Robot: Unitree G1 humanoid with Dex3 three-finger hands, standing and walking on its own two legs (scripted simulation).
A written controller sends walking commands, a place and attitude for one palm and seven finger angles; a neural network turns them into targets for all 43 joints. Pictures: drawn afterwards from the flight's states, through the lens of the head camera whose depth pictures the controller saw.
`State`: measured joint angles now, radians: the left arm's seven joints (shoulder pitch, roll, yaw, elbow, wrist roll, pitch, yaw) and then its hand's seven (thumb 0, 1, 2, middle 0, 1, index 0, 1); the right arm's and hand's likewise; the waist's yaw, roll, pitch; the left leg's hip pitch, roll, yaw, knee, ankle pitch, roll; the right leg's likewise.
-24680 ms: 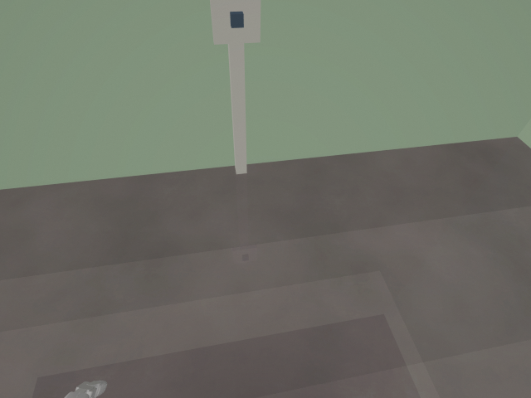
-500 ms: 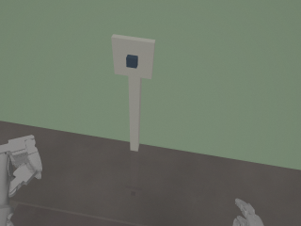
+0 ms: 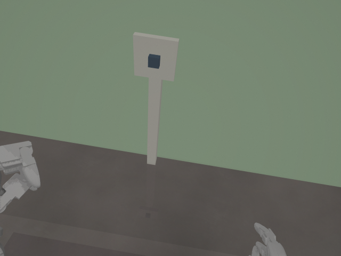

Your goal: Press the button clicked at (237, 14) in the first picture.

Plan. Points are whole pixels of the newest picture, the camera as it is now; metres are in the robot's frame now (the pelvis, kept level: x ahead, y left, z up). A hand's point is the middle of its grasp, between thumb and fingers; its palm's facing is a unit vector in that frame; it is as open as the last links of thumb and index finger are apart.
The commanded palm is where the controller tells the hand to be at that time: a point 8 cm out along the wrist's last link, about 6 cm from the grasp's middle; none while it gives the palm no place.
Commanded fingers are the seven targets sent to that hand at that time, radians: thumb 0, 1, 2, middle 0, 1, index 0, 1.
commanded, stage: stop stepping back and stand still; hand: left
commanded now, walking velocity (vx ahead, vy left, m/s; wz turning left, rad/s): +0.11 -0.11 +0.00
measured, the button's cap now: (154, 60) +0.83 +0.11 +0.05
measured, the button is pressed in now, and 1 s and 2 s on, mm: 0 0 0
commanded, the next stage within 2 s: let the arm hang, fingers relaxed in 0.22 s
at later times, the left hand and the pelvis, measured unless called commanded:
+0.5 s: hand (85, 238) +0.18 +0.20 -0.07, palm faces +0.12 -0.94 -0.33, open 3.0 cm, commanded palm none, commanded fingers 0.00 0.90 0.90 -0.93 -1.10 -0.93 -1.10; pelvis -0.01 -0.02 +0.00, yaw +4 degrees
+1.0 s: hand out of the picture -0.02 +0.16 -0.16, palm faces +0.11 -0.96 -0.25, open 6.4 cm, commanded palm none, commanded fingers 0.00 0.90 0.90 -0.20 -0.30 -0.20 -0.30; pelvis -0.02 -0.04 +0.01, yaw +5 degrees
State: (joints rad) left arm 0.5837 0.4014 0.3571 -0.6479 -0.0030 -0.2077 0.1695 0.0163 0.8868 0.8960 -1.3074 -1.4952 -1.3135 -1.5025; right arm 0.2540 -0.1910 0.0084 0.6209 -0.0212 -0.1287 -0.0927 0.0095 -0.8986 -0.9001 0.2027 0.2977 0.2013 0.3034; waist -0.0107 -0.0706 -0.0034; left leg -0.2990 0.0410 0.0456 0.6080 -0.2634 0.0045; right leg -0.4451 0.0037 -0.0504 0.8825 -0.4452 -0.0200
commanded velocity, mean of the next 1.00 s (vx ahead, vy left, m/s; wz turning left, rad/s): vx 0.01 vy -0.01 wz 0.00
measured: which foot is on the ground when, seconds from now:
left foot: down 0.00-1.00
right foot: down 0.00-1.00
